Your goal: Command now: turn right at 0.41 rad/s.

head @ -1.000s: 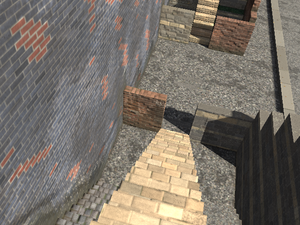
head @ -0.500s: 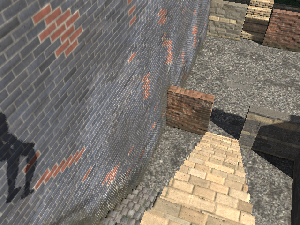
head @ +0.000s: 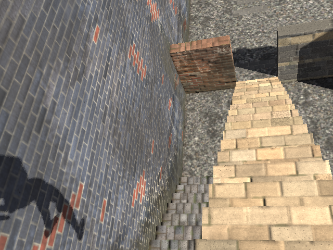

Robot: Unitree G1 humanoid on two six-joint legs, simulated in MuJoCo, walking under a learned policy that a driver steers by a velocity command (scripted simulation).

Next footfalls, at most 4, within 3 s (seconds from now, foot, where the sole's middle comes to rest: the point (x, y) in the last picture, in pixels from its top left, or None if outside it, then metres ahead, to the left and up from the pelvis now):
0.22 left None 0.39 0.05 -1.19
0.52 right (234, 212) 0.66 -0.01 -1.41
0.82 right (235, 173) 1.04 -0.06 -1.78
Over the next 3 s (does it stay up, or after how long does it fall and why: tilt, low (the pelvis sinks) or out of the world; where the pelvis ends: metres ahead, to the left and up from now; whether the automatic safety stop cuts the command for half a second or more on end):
falls after 0.98 s (out of the world)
